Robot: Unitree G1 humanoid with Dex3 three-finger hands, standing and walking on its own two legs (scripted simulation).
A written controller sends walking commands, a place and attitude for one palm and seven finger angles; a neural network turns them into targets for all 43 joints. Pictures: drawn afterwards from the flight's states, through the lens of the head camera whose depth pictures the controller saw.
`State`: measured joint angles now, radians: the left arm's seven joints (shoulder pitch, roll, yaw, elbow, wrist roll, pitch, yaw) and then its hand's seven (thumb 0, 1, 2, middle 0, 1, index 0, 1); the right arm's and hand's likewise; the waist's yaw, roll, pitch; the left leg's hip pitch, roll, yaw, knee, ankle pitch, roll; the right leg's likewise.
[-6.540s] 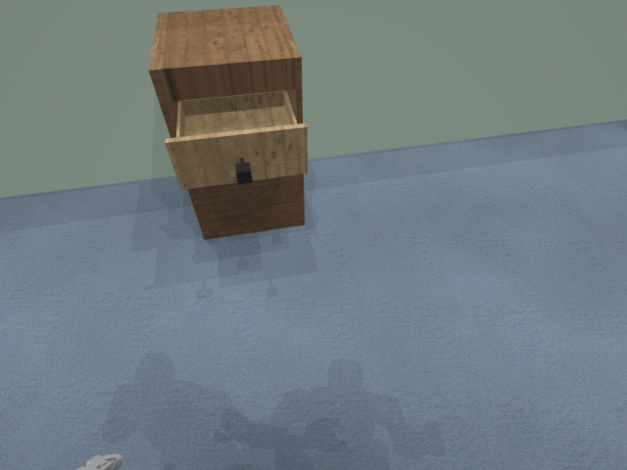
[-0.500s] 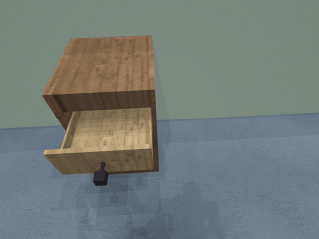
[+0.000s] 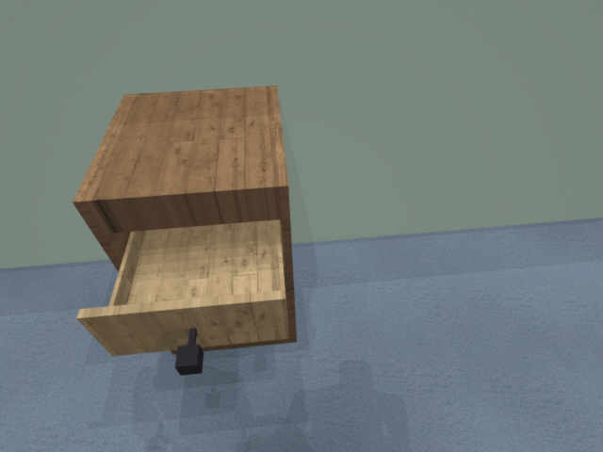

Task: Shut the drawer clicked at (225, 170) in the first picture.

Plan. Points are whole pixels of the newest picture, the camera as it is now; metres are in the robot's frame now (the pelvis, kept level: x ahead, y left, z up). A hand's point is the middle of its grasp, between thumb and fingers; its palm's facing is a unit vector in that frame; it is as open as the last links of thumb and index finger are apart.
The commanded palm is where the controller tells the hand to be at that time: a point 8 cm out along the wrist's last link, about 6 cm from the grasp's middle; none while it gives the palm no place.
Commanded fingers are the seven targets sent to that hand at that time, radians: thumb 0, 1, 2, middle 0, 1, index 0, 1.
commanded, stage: come to a stop and stand still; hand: left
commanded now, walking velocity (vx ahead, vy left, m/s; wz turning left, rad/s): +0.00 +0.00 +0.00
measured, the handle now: (191, 349) +0.35 +0.24 -0.22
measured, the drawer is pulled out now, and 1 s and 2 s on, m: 0.21 0.21 0.21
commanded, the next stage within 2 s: look again from close up in 0.28 s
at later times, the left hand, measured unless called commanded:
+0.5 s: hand out of the picture -0.01 +0.17 -0.17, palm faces +0.03 -0.99 -0.16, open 7.3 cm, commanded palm none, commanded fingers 0.00 0.90 0.90 -0.20 -0.30 -0.20 -0.30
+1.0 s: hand out of the picture +0.00 +0.17 -0.17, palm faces +0.03 -0.98 -0.18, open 7.4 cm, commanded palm none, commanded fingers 0.00 0.90 0.90 -0.20 -0.30 -0.20 -0.30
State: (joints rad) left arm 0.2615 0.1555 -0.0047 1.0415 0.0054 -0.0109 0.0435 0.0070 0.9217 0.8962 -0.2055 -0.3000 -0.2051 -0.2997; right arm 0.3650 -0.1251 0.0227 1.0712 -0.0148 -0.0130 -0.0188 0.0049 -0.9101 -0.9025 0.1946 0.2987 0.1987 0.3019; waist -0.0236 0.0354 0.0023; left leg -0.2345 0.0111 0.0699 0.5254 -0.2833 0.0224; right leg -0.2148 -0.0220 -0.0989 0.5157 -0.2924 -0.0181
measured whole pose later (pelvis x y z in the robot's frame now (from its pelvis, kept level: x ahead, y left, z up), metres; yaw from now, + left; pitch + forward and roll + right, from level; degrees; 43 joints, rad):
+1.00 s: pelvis +0.01 +0.01 +0.01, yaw +0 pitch -1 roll +0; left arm 0.34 0.12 -0.02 1.10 0.01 -0.01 0.05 0.00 0.91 0.90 -0.20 -0.30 -0.20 -0.30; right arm 0.32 -0.12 0.02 1.15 0.00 -0.03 -0.03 0.00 -0.91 -0.90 0.20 0.30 0.20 0.30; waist 0.00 0.00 0.02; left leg -0.14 -0.01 0.08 0.41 -0.25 0.03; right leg -0.13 -0.03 -0.09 0.42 -0.26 0.00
